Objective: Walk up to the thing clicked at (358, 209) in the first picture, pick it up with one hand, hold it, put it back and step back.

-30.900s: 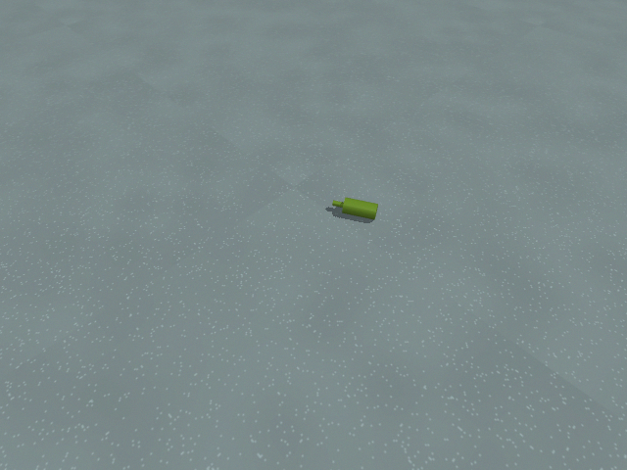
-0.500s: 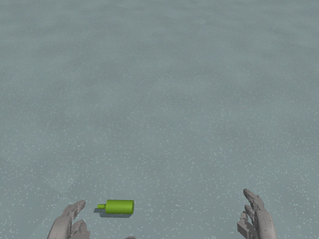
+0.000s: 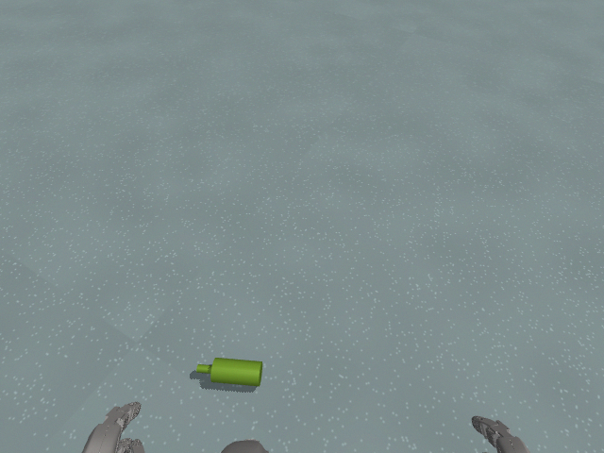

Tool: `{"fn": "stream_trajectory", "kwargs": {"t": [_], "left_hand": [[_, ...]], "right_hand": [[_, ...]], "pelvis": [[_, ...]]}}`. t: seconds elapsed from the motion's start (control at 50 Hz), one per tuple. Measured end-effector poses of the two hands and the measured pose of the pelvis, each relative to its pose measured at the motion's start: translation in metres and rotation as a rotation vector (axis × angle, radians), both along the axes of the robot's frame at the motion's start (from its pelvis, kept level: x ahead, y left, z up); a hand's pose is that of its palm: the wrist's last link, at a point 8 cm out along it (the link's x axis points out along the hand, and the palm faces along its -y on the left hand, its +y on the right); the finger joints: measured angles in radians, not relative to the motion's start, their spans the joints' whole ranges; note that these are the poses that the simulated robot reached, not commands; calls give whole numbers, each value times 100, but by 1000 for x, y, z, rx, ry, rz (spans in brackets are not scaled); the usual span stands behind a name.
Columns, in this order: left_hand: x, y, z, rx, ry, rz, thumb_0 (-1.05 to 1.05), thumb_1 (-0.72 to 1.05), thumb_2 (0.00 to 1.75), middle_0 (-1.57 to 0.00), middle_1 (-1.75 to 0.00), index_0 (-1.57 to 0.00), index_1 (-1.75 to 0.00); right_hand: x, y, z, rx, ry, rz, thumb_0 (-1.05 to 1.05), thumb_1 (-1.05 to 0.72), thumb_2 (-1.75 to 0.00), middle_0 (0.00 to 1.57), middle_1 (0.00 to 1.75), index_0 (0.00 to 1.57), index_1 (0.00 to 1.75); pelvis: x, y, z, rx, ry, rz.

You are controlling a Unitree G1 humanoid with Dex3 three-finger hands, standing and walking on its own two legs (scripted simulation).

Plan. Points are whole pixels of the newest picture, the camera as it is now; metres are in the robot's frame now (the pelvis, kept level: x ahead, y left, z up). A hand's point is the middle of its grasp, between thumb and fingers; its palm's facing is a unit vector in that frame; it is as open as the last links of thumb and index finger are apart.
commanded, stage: stand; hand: left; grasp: from above
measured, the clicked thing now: (229, 371) +0.43 +0.23 -0.71
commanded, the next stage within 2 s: none
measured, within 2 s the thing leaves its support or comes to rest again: neither
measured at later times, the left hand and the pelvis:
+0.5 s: hand out of the picture +0.03 +0.24 -0.13, palm faces +0.05 -0.94 -0.33, open 7.3 cm; pelvis -0.01 +0.00 +0.03, yaw +1 degrees
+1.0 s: hand out of the picture +0.04 +0.23 -0.13, palm faces +0.03 -0.95 -0.32, open 7.3 cm; pelvis -0.01 -0.01 +0.04, yaw +1 degrees
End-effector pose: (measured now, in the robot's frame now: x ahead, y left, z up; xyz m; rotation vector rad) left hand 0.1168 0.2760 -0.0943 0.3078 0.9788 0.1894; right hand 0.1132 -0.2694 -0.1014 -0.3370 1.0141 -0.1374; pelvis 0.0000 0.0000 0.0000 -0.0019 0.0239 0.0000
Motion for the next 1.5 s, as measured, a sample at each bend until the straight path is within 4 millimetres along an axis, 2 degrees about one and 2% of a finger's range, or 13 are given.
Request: {"fn": "stream_trajectory", "kwargs": {"t": [0.14,0.3,0.46,0.68,0.86,1.0,1.5], "left_hand": [[-40,12,-9,-14,136,64,1,91,90,-20,-30,-21,-30],[-71,11,-8,-38,227,109,1,91,90,-20,-30,-21,-30],[-88,9,0,-28,263,121,1,91,90,-20,-30,-21,-30],[-97,6,6,-14,272,121,0,91,90,-20,-30,-21,-30],[-97,1,4,-20,288,112,0,91,90,-20,-30,-21,-30],[-88,-1,4,-26,291,109,0,91,90,-20,-30,-21,-30],[-45,-1,13,-15,240,97,0,91,90,-20,-30,-21,-30]], "right_hand": [[-22,0,4,-8,86,-53,1,-91,-90,20,30,21,30],[-33,11,7,16,133,-73,1,-91,-90,20,30,21,30],[-39,10,8,42,144,-88,1,-91,-90,20,30,21,30],[-59,-10,10,32,185,-107,1,-91,-90,20,30,21,30],[-74,-22,12,15,231,-122,1,-91,-90,20,29,21,30],[-76,-25,12,10,253,-123,1,-91,-90,20,29,21,30],[-27,-27,16,11,191,-89,1,-91,-90,20,29,21,30]], "pelvis": [[5,7,12,-8,-36,1],[3,10,25,-7,-71,4],[-3,6,33,-3,-98,11],[-12,-4,36,-4,-111,17],[-13,-10,37,-8,-105,18],[-9,-11,38,-6,-97,15],[11,-14,40,0,-77,12]]}}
